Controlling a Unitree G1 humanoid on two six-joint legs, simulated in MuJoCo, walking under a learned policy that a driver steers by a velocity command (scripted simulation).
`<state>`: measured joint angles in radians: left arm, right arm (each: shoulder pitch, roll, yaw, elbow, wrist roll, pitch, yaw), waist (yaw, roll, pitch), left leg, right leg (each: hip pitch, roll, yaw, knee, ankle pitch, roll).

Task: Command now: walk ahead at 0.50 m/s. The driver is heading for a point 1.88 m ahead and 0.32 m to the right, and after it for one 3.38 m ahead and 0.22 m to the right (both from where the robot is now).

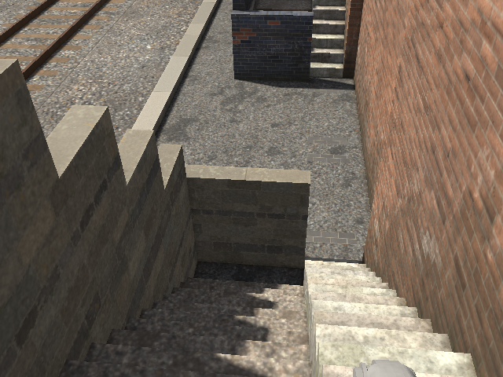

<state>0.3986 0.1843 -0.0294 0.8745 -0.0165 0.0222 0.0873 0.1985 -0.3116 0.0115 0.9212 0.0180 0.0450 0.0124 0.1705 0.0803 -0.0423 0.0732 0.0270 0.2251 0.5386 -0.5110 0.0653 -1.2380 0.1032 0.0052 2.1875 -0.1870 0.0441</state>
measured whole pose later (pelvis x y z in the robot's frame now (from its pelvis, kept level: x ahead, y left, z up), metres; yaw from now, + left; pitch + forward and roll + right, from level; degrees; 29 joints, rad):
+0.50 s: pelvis +0.15 +0.07 -0.04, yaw +0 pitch +0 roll -9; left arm 0.18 0.18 -0.03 1.04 0.01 -0.10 0.16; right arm 0.04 -0.23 0.01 0.79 0.00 0.09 -0.01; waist -0.01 0.00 0.08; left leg -0.58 0.09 -0.29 1.15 0.00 -0.03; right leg -0.93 -0.04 -0.13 1.65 -0.72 -0.01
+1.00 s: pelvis +0.26 +0.24 -0.32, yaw -3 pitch -2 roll +1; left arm 0.10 0.25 0.05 0.95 0.02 -0.03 0.01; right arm 0.59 -0.18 0.01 1.05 -0.05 -0.03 -0.05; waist -0.11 -0.05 -0.01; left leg -0.44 -0.15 0.07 1.33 -0.85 0.15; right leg -0.57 0.10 0.22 0.81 0.22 -0.03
